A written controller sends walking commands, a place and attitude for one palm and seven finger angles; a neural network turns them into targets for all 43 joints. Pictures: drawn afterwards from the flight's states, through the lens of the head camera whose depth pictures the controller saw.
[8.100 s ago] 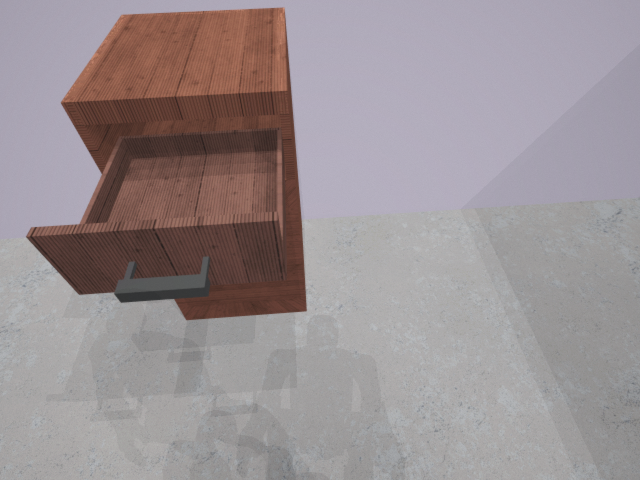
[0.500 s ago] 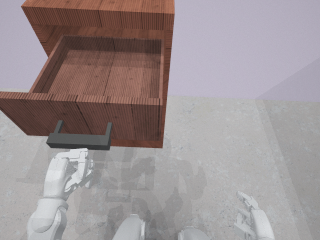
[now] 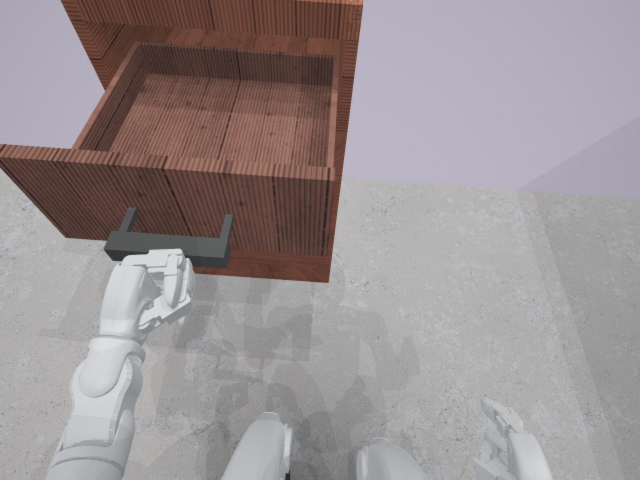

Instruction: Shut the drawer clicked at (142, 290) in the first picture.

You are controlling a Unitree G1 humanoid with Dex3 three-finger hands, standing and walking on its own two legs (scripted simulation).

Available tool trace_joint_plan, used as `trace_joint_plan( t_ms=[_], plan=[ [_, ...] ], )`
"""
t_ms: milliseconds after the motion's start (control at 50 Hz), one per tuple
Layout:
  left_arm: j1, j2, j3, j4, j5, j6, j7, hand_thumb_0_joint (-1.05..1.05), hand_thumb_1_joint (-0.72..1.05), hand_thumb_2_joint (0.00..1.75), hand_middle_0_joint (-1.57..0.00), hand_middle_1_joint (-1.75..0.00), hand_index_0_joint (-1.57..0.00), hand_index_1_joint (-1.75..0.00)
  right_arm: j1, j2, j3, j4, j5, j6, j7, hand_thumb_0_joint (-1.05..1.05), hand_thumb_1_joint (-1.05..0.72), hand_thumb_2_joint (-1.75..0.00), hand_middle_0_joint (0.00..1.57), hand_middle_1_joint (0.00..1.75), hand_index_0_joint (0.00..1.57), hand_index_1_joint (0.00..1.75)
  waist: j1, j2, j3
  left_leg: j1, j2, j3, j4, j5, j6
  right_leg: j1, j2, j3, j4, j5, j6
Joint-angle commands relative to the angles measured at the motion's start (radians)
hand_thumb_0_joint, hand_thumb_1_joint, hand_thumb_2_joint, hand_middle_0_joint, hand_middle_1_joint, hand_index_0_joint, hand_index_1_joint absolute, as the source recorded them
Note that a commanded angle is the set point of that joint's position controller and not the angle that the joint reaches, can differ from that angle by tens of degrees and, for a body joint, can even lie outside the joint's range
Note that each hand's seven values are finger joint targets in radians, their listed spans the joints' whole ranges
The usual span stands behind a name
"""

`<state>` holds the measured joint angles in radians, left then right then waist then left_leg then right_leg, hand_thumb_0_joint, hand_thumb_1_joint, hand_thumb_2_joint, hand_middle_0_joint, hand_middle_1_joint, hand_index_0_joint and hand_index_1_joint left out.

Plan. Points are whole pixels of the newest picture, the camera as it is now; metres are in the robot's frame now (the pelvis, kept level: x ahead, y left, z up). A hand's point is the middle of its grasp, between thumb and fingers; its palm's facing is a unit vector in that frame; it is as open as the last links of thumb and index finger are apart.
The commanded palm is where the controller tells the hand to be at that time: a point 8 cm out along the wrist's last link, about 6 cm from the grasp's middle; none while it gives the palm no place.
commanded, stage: push the drawer shut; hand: left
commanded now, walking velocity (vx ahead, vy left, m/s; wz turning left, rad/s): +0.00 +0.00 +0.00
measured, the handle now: (175, 234) +0.39 +0.21 +0.05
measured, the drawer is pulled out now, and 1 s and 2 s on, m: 0.28 0.14 0.03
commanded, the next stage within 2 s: none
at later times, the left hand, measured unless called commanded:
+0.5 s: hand (204, 234) +0.40 +0.18 +0.04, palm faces -0.03 -1.00 -0.04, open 2.7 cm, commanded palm +0.40 +0.22 +0.05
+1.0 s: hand (215, 200) +0.46 +0.17 +0.05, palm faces -0.01 -1.00 -0.04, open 2.8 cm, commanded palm +0.46 +0.21 +0.05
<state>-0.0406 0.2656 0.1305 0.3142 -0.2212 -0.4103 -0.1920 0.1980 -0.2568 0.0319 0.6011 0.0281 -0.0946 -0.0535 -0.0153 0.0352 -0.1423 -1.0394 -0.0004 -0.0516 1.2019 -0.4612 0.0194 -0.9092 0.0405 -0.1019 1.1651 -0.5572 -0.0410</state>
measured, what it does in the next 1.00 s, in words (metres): stands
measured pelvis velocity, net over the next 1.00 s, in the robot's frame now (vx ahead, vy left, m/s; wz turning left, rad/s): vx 0.00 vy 0.01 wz -0.03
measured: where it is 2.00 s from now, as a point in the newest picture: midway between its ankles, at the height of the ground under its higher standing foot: outside the picture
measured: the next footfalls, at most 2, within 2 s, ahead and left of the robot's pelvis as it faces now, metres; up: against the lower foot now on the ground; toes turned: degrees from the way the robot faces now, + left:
none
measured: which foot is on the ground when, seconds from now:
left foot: down 0.00-1.00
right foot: down 0.00-1.00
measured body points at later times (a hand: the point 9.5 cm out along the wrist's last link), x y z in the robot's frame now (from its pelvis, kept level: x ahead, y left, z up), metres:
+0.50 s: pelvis -0.01 +0.01 +0.00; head +0.08 +0.04 +0.44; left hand +0.40 +0.23 +0.05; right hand +0.10 -0.24 -0.10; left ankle +0.06 +0.10 -0.64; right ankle +0.01 -0.10 -0.64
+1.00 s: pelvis +0.00 +0.01 +0.00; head +0.11 +0.03 +0.43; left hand +0.45 +0.23 +0.05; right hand +0.06 -0.26 -0.12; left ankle +0.06 +0.10 -0.64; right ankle +0.01 -0.10 -0.64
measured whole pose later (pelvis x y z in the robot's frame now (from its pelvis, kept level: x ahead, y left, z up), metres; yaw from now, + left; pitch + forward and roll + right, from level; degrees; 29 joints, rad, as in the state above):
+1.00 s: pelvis +0.00 +0.01 +0.00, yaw -2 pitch +21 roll -4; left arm -0.68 0.35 0.26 1.00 -0.11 -0.48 -0.16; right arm 0.29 -0.26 0.03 0.66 0.00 0.01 -0.01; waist -0.10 0.03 -0.14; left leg -1.11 0.01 -0.03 1.19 -0.45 0.03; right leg -0.99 0.05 -0.08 1.16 -0.53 -0.03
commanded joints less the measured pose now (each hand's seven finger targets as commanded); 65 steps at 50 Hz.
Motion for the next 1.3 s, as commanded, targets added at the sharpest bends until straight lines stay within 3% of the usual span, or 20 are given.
trace_joint_plan(
  t_ms=[0, 200, 260, 280, 340, 400, 460, 600, 640, 700, 760, 800, 840, 940, 1020, 1100, 1160, 1200, 1240, 1280],
  plan=[
    [-0.466, 0.129, 0.024, -0.186, -0.009, -0.036, 0.031, 0.00, 0.90, 0.90, -1.40, -1.60, -1.40, -1.60, -0.002, -0.146, -0.049, -0.117, 0.003, -0.051, -0.022, 0.00, -0.90, -0.90, 0.20, 0.30, 0.20, 0.30, -0.096, 0.044, -0.300, 0.300, 0.012, -0.019, -0.173, -0.003, 0.018, 0.019, -0.010, 0.101, -0.232, 0.046, 0.018],
    [-0.701, 0.155, 0.028, -0.034, 0.013, -0.020, 0.068, 0.00, 0.90, 0.90, -1.40, -1.60, -1.40, -1.60, 0.027, -0.160, -0.040, -0.094, 0.005, -0.045, -0.023, 0.00, -0.90, -0.90, 0.20, 0.30, 0.20, 0.30, -0.112, 0.067, -0.291, 0.331, 0.015, -0.054, -0.217, -0.107, 0.008, -0.048, -0.009, 0.079, -0.222, 0.007, 0.013],
    [-0.756, 0.136, 0.016, 0.013, 0.019, -0.022, 0.078, 0.00, 0.90, 0.90, -1.40, -1.60, -1.40, -1.60, 0.041, -0.161, -0.042, -0.088, 0.001, -0.040, -0.017, 0.00, -0.90, -0.90, 0.20, 0.30, 0.20, 0.30, -0.117, 0.061, -0.304, 0.347, 0.012, -0.058, -0.221, -0.094, 0.007, -0.047, -0.009, 0.076, -0.223, 0.021, 0.012],
    [-0.752, 0.168, 0.045, 0.049, 0.026, -0.022, 0.083, 0.00, 0.90, 0.90, -1.40, -1.60, -1.40, -1.60, 0.052, -0.169, -0.043, -0.085, -0.002, -0.035, -0.015, 0.00, -0.90, -0.90, 0.20, 0.30, 0.20, 0.30, -0.114, 0.047, -0.302, 0.339, 0.014, -0.065, -0.219, -0.090, 0.008, -0.056, -0.007, 0.069, -0.214, 0.024, 0.010],
    [-0.818, 0.169, 0.048, 0.111, 0.032, -0.030, 0.083, 0.00, 0.90, 0.90, -1.40, -1.60, -1.40, -1.60, 0.060, -0.167, -0.044, -0.077, -0.003, -0.021, -0.012, 0.00, -0.90, -0.90, 0.20, 0.30, 0.20, 0.30, -0.122, 0.037, -0.298, 0.332, 0.014, -0.056, -0.217, -0.092, 0.008, -0.059, -0.008, 0.076, -0.222, 0.020, 0.014],
    [-0.870, 0.208, 0.085, 0.151, 0.042, -0.044, 0.082, 0.00, 0.90, 0.90, -1.40, -1.60, -1.40, -1.60, 0.079, -0.171, -0.044, -0.071, -0.009, -0.010, -0.008, 0.00, -0.90, -0.90, 0.20, 0.30, 0.20, 0.30, -0.112, 0.057, -0.337, 0.350, 0.013, -0.056, -0.209, -0.038, 0.007, -0.054, -0.008, 0.073, -0.209, 0.051, 0.009],
    [-0.912, 0.171, 0.063, 0.168, 0.050, -0.055, 0.083, 0.00, 0.90, 0.90, -1.40, -1.60, -1.40, -1.60, 0.099, -0.170, -0.052, -0.062, -0.014, 0.000, 0.001, 0.00, -0.90, -0.90, 0.20, 0.30, 0.20, 0.30, -0.114, 0.106, -0.376, 0.430, 0.021, -0.073, -0.216, 0.018, -0.003, -0.087, -0.009, 0.059, -0.196, 0.093, 0.006],
    [-0.971, 0.198, 0.102, 0.253, 0.070, -0.082, 0.095, 0.00, 0.90, 0.90, -1.40, -1.60, -1.40, -1.60, 0.144, -0.177, -0.063, -0.045, -0.025, 0.030, 0.018, 0.00, -0.90, -0.90, 0.20, 0.30, 0.20, 0.30, -0.119, 0.063, -0.403, 0.452, 0.027, -0.079, -0.205, 0.108, -0.004, -0.087, -0.002, 0.052, -0.189, 0.142, 0.005],
    [-0.985, 0.160, 0.077, 0.278, 0.072, -0.090, 0.094, 0.00, 0.90, 0.90, -1.40, -1.60, -1.40, -1.60, 0.148, -0.172, -0.064, -0.044, -0.025, 0.039, 0.023, 0.00, -0.90, -0.90, 0.20, 0.30, 0.20, 0.30, -0.127, 0.058, -0.392, 0.448, 0.026, -0.075, -0.206, 0.100, -0.002, -0.091, -0.001, 0.052, -0.194, 0.136, 0.006],
    [-1.041, 0.196, 0.104, 0.344, 0.082, -0.103, 0.097, 0.00, 0.90, 0.90, -1.40, -1.60, -1.40, -1.60, 0.161, -0.176, -0.063, -0.031, -0.028, 0.050, 0.025, 0.00, -0.90, -0.90, 0.20, 0.30, 0.20, 0.30, -0.137, 0.042, -0.353, 0.410, 0.024, -0.073, -0.200, 0.078, 0.001, -0.104, 0.000, 0.055, -0.193, 0.124, 0.007],
    [-1.075, 0.218, 0.124, 0.386, 0.086, -0.117, 0.092, 0.00, 0.90, 0.90, -1.40, -1.60, -1.40, -1.60, 0.170, -0.173, -0.064, -0.027, -0.029, 0.059, 0.025, 0.00, -0.90, -0.90, 0.20, 0.30, 0.20, 0.30, -0.143, 0.021, -0.364, 0.371, 0.020, -0.052, -0.182, 0.072, 0.009, -0.080, 0.000, 0.068, -0.202, 0.117, 0.012],
    [-1.111, 0.261, 0.150, 0.380, 0.092, -0.132, 0.082, 0.00, 0.90, 0.90, -1.40, -1.60, -1.40, -1.60, 0.177, -0.177, -0.063, -0.025, -0.031, 0.063, 0.023, 0.00, -0.90, -0.90, 0.20, 0.30, 0.20, 0.30, -0.137, 0.062, -0.399, 0.398, 0.020, -0.053, -0.175, 0.101, 0.007, -0.085, 0.002, 0.070, -0.189, 0.135, 0.008],
    [-1.135, 0.237, 0.130, 0.392, 0.090, -0.137, 0.073, 0.00, 0.90, 0.90, -1.40, -1.60, -1.40, -1.60, 0.181, -0.171, -0.061, -0.024, -0.032, 0.069, 0.024, 0.00, -0.90, -0.90, 0.20, 0.30, 0.20, 0.30, -0.141, 0.092, -0.417, 0.414, 0.019, -0.051, -0.171, 0.119, 0.006, -0.086, 0.001, 0.070, -0.189, 0.146, 0.007],
    [-1.179, 0.289, 0.168, 0.459, 0.086, -0.132, 0.055, 0.00, 0.90, 0.90, -1.40, -1.60, -1.40, -1.60, 0.202, -0.175, -0.059, -0.014, -0.031, 0.082, 0.022, 0.00, -0.90, -0.90, 0.20, 0.30, 0.20, 0.30, -0.157, 0.053, -0.414, 0.369, 0.020, -0.039, -0.148, 0.136, 0.015, -0.064, 0.007, 0.081, -0.196, 0.162, 0.012],
    [-1.236, 0.310, 0.170, 0.498, 0.083, -0.131, 0.033, 0.00, 0.90, 0.90, -1.40, -1.60, -1.40, -1.60, 0.208, -0.173, -0.053, -0.008, -0.030, 0.084, 0.022, 0.00, -0.90, -0.90, 0.20, 0.30, 0.20, 0.30, -0.165, 0.084, -0.398, 0.347, 0.020, -0.037, -0.139, 0.112, 0.016, -0.079, 0.010, 0.087, -0.195, 0.145, 0.011],
    [-1.280, 0.328, 0.182, 0.491, 0.080, -0.138, 0.024, 0.00, 0.90, 0.90, -1.40, -1.60, -1.40, -1.60, 0.222, -0.178, -0.056, -0.003, -0.034, 0.083, 0.024, 0.00, -0.90, -0.90, 0.20, 0.30, 0.20, 0.30, -0.169, 0.115, -0.446, 0.386, 0.024, -0.043, -0.129, 0.155, 0.017, -0.095, 0.013, 0.087, -0.186, 0.169, 0.009],
    [-1.307, 0.332, 0.178, 0.529, 0.081, -0.129, 0.023, 0.00, 0.90, 0.90, -1.40, -1.60, -1.40, -1.60, 0.230, -0.179, -0.053, 0.001, -0.035, 0.084, 0.025, 0.00, -0.90, -0.90, 0.20, 0.30, 0.20, 0.30, -0.185, 0.092, -0.426, 0.341, 0.024, -0.039, -0.119, 0.133, 0.021, -0.093, 0.016, 0.092, -0.189, 0.155, 0.013],
    [-1.306, 0.370, 0.207, 0.560, 0.084, -0.124, 0.018, 0.00, 0.90, 0.90, -1.40, -1.60, -1.40, -1.60, 0.239, -0.184, -0.052, 0.002, -0.036, 0.084, 0.025, 0.00, -0.90, -0.90, 0.20, 0.30, 0.20, 0.30, -0.187, 0.074, -0.425, 0.303, 0.023, -0.031, -0.106, 0.128, 0.025, -0.081, 0.018, 0.099, -0.188, 0.151, 0.015],
    [-1.342, 0.389, 0.211, 0.551, 0.087, -0.122, 0.014, 0.00, 0.90, 0.90, -1.40, -1.60, -1.40, -1.60, 0.246, -0.183, -0.051, 0.004, -0.036, 0.084, 0.024, 0.00, -0.90, -0.90, 0.20, 0.30, 0.20, 0.30, -0.194, 0.074, -0.446, 0.287, 0.024, -0.026, -0.094, 0.141, 0.029, -0.063, 0.018, 0.108, -0.187, 0.165, 0.016],
    [-1.348, 0.406, 0.220, 0.582, 0.088, -0.115, 0.008, 0.00, 0.90, 0.90, -1.40, -1.60, -1.40, -1.60, 0.253, -0.184, -0.047, 0.003, -0.036, 0.083, 0.026, 0.00, -0.90, -0.90, 0.20, 0.30, 0.20, 0.30, -0.194, 0.096, -0.423, 0.267, 0.023, -0.026, -0.092, 0.123, 0.028, -0.075, 0.021, 0.107, -0.184, 0.147, 0.013]
  ],
)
